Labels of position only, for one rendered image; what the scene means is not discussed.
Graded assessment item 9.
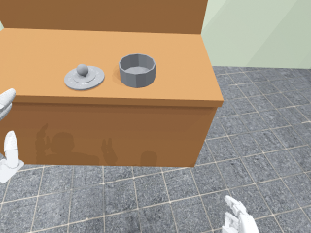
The lid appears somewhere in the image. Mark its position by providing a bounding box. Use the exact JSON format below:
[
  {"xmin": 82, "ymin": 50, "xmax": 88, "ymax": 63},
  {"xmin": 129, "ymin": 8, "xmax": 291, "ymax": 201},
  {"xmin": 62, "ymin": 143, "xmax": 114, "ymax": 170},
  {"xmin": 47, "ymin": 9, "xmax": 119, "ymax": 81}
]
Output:
[{"xmin": 64, "ymin": 65, "xmax": 105, "ymax": 91}]

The right robot hand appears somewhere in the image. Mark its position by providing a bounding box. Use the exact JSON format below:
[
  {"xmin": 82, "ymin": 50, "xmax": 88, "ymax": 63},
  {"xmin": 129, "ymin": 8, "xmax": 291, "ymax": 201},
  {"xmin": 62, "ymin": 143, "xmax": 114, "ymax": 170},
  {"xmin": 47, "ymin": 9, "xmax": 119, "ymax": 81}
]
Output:
[{"xmin": 222, "ymin": 195, "xmax": 259, "ymax": 233}]

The left robot hand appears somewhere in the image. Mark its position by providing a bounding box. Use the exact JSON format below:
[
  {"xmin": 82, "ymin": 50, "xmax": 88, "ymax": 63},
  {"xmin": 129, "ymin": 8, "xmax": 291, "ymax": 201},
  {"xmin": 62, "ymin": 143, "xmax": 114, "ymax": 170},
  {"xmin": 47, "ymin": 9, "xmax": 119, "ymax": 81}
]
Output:
[{"xmin": 0, "ymin": 88, "xmax": 24, "ymax": 184}]

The knob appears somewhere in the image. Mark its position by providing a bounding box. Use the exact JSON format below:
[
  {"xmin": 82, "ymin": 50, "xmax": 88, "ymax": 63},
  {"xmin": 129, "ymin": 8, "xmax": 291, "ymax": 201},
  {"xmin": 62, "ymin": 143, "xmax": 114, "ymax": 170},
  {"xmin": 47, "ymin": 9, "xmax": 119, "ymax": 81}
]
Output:
[{"xmin": 76, "ymin": 64, "xmax": 89, "ymax": 76}]

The table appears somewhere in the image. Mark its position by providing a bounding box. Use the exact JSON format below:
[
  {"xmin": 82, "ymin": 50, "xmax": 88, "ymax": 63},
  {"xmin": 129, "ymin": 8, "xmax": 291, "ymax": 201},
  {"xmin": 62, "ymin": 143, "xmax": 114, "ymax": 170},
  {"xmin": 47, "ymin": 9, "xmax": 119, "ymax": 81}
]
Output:
[{"xmin": 0, "ymin": 0, "xmax": 224, "ymax": 168}]

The pot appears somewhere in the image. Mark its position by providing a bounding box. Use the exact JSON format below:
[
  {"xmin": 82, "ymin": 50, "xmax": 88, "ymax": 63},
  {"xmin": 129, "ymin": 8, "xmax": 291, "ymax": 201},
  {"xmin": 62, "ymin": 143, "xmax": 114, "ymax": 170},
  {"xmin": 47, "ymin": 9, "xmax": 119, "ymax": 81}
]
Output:
[{"xmin": 119, "ymin": 53, "xmax": 156, "ymax": 88}]

